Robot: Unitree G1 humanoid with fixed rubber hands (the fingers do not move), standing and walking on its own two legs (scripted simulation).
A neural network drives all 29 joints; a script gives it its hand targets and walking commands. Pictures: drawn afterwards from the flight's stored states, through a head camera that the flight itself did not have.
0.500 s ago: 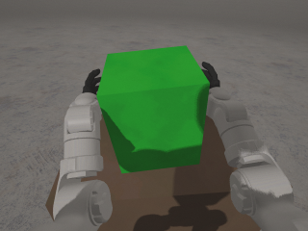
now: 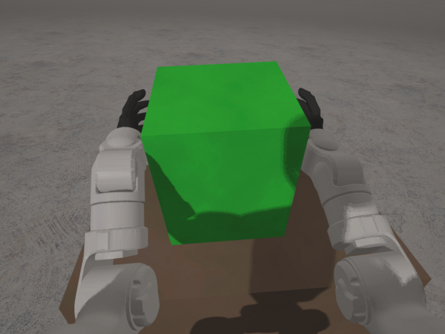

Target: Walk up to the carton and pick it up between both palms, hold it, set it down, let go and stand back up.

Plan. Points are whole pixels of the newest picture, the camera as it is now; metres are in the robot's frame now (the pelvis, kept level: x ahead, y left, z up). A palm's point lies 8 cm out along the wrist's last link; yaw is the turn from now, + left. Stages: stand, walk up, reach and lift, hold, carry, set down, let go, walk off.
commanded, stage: hold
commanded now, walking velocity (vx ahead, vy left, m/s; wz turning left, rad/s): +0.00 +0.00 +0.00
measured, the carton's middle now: (223, 154) +0.37 +0.01 +0.20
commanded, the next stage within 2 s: none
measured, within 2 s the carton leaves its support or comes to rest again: neither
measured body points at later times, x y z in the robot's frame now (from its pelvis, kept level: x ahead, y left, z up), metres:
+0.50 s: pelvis -0.02 +0.00 +0.00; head -0.11 +0.02 +0.44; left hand +0.35 +0.17 +0.25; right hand +0.36 -0.13 +0.27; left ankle +0.00 +0.11 -0.74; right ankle +0.00 -0.14 -0.74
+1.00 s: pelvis +0.00 +0.00 +0.00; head -0.08 +0.02 +0.44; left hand +0.37 +0.16 +0.25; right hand +0.38 -0.14 +0.25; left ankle +0.00 +0.11 -0.74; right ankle +0.00 -0.14 -0.74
